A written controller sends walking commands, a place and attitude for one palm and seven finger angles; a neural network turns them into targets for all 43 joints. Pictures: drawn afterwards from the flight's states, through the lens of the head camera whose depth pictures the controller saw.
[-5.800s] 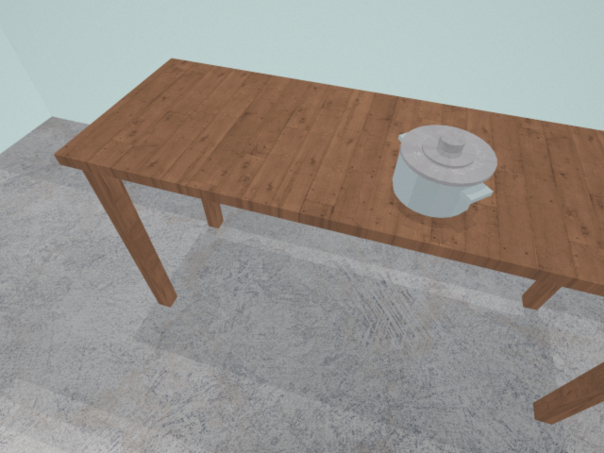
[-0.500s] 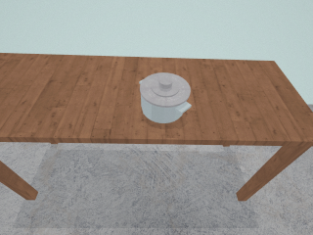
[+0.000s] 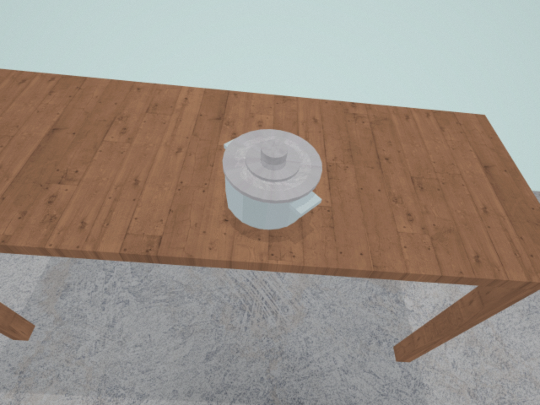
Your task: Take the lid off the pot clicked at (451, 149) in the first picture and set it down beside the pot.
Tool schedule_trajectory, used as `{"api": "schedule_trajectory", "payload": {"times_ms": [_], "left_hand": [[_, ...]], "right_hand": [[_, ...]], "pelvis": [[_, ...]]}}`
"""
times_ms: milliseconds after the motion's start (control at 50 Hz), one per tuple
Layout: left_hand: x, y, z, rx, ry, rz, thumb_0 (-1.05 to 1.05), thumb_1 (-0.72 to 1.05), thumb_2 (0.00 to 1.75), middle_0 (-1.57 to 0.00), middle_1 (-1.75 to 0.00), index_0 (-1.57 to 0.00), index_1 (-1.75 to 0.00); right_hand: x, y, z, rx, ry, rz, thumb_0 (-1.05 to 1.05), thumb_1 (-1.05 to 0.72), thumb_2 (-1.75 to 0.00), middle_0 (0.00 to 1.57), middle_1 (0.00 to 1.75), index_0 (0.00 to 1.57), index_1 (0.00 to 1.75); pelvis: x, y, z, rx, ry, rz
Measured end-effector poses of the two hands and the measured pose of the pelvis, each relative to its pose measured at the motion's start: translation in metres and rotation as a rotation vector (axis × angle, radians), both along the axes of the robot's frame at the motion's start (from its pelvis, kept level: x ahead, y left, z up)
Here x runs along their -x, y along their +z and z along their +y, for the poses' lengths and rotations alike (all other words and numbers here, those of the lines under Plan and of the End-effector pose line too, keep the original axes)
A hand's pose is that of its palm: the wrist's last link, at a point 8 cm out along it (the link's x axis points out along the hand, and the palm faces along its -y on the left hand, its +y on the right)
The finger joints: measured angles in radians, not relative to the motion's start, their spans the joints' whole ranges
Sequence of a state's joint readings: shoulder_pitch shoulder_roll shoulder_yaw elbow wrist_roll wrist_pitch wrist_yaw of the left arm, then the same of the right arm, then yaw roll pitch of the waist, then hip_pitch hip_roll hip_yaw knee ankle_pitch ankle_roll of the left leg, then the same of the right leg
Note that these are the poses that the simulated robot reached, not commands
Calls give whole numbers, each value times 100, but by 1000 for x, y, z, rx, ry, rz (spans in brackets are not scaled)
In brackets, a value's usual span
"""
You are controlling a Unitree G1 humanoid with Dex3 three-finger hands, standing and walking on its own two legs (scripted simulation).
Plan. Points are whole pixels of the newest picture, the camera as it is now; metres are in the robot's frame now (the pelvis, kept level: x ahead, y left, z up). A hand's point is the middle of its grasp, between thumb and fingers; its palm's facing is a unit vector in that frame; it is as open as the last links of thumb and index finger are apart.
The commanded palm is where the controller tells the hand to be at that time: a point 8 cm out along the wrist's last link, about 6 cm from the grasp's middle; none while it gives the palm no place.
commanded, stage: shuffle to correct the standing spot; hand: left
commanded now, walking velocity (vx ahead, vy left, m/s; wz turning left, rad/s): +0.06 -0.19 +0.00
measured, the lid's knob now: (274, 152) +0.50 +0.04 +0.08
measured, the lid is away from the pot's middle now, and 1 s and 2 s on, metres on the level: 0.00 0.00 0.00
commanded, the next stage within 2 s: none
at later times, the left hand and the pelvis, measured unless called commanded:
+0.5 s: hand out of the picture +0.14 +0.12 -0.20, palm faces +0.02 -0.99 -0.17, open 7.3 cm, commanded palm none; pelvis +0.09 -0.06 -0.01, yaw +1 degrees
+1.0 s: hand (216, 394) +0.16 +0.09 -0.17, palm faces +0.01 -0.97 -0.23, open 7.4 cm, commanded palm none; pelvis +0.10 -0.10 +0.01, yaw +2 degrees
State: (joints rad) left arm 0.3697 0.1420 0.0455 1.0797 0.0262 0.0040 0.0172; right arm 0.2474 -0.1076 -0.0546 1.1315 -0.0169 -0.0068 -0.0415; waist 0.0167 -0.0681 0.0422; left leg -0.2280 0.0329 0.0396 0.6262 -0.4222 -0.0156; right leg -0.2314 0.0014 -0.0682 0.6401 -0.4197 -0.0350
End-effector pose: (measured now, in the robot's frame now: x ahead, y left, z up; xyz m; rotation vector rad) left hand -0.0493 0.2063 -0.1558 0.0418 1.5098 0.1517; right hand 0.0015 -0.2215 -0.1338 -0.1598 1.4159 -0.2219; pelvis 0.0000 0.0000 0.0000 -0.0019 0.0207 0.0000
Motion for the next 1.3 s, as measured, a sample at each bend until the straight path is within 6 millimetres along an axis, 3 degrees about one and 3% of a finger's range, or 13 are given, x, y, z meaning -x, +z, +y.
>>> {"api": "schedule_trajectory", "payload": {"times_ms": [60,160,240,280,380,480,600,740,880,1020,1100,1180,1300], "left_hand": [[-23,1,-1,4,-26,1,0,91,90,-20,-30,-20,-30],[-94,12,5,-49,-47,-114,1,92,90,-20,-30,-20,-30],[-151,18,5,-104,-64,-248,1,92,90,-20,-30,-20,-30],[-168,13,4,-140,-63,-295,1,92,90,-20,-30,-20,-30],[-179,2,-9,-131,-77,-256,0,92,90,-20,-30,-20,-30],[-184,-15,-27,-66,-76,-186,0,91,90,-20,-30,-20,-30],[-201,6,-50,-30,-62,-174,1,91,90,-20,-30,-20,-30],[-222,18,-60,-103,-88,-198,0,91,90,-20,-30,-20,-30],[-216,24,-68,-151,-108,-184,0,91,90,-20,-30,-20,-30],[-205,11,-65,-107,-102,-208,0,91,90,-20,-30,-20,-30],[-199,0,-56,-78,-75,-228,0,91,90,-20,-30,-21,-30],[-185,11,-48,-75,-53,-230,0,91,90,-20,-30,-20,-30],[-143,13,-27,-98,-52,-209,0,91,90,-20,-30,-20,-30]], "right_hand": [[-14,5,-5,16,-8,-43,1,-92,-90,20,30,20,30],[-11,9,-17,2,-10,21,0,-91,-90,20,30,20,30],[-13,-2,-37,-27,-6,99,0,-91,-90,21,30,20,30],[-22,-12,-52,-25,-1,121,0,-91,-90,21,30,20,30],[-73,-9,-81,45,4,44,1,-91,-90,21,30,20,30],[-121,6,-85,87,26,-103,0,-91,-90,20,30,20,30],[-145,18,-78,41,65,-96,0,-91,-90,20,30,20,30],[-154,1,-108,-1,38,-46,0,-93,-90,21,30,20,30],[-166,-2,-132,7,10,-48,1,-92,-90,21,30,20,30],[-174,10,-117,18,34,-124,0,-91,-90,20,30,20,30],[-161,15,-96,23,54,-146,0,-91,-90,20,30,20,30],[-142,26,-85,38,75,-148,0,-94,-90,21,30,20,30],[-125,29,-80,46,103,-173,0,-93,-90,21,30,20,30]], "pelvis": [[-11,3,-3,8,-8,5],[-28,9,-20,20,4,20],[-48,2,-41,29,22,23],[-57,-9,-51,18,36,19],[-71,-12,-55,46,38,-5],[-88,-11,-58,32,17,-24],[-104,9,-68,49,23,1],[-116,6,-95,21,22,15],[-114,6,-108,11,35,1],[-99,5,-98,21,37,-3],[-86,3,-87,17,24,-28],[-69,13,-78,55,27,-21],[-37,13,-71,62,9,16]]}}
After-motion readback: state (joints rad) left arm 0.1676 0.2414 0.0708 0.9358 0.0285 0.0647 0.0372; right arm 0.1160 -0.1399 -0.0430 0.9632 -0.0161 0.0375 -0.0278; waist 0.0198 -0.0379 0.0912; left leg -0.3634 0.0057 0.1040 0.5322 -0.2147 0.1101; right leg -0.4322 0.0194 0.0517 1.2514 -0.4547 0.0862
